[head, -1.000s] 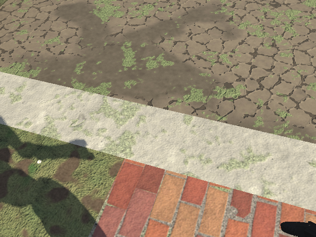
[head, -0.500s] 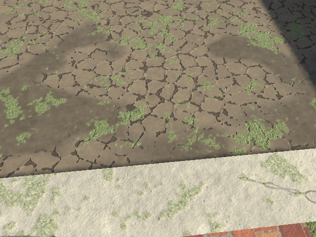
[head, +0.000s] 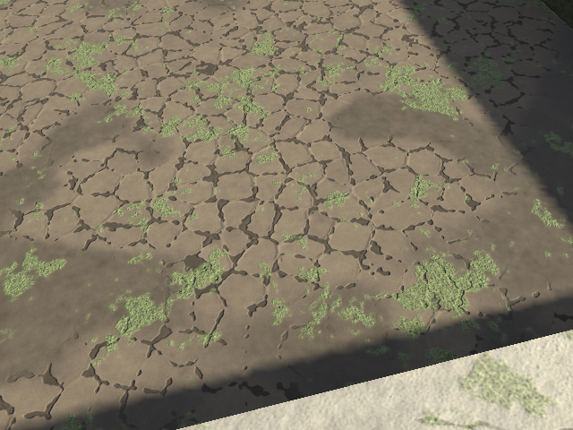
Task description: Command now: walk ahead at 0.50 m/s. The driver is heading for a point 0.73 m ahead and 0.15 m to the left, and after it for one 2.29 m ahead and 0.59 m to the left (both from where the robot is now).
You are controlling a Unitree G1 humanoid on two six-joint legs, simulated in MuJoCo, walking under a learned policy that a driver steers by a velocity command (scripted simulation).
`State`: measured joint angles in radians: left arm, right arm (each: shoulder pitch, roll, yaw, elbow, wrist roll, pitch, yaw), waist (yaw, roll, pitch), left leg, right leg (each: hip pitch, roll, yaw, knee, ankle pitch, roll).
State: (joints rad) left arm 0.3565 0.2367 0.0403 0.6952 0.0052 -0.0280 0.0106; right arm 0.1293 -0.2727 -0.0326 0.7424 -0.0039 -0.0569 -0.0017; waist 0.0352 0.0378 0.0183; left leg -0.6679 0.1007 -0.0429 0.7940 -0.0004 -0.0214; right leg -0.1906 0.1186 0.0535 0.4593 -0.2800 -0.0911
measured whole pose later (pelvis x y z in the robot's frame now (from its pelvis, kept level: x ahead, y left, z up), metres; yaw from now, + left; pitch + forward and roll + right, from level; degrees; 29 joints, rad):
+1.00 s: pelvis +0.33 +0.02 +0.00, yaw +20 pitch -1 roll -1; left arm 0.11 0.25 -0.09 0.55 0.06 0.02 -0.03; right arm 0.13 -0.25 0.11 0.52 -0.08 0.07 0.00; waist 0.00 0.01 0.00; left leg -0.10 -0.01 -0.16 0.51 -0.39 -0.02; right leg -0.26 0.04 0.00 0.52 -0.24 -0.02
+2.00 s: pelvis +0.35 +0.05 +0.00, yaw +19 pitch +0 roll -1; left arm 0.10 0.28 -0.12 0.50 0.08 0.04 0.01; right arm 0.15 -0.26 0.13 0.53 -0.08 0.05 0.00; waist -0.01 0.00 -0.02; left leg -0.02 -0.04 -0.13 0.36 -0.35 0.02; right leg -0.21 0.01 0.05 0.44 -0.24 0.01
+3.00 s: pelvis +0.34 +0.06 +0.01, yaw +18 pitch +0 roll -1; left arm 0.13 0.27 -0.12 0.52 0.07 0.04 0.03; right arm 0.18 -0.25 0.13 0.57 -0.07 0.05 -0.01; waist 0.00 0.00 -0.02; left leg 0.02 -0.04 -0.13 0.29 -0.31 0.03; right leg -0.17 0.01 0.07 0.38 -0.21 0.02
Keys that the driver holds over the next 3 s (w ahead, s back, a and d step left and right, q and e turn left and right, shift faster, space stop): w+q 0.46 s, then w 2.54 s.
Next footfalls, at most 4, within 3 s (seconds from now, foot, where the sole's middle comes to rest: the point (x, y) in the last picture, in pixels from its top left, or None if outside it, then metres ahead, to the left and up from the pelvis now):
0.18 left None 0.25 0.14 -0.77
0.62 right None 0.42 -0.06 -0.77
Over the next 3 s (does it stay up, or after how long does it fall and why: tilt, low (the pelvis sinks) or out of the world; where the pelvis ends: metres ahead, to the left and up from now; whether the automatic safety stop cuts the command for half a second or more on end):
stays up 0.34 0.06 0.01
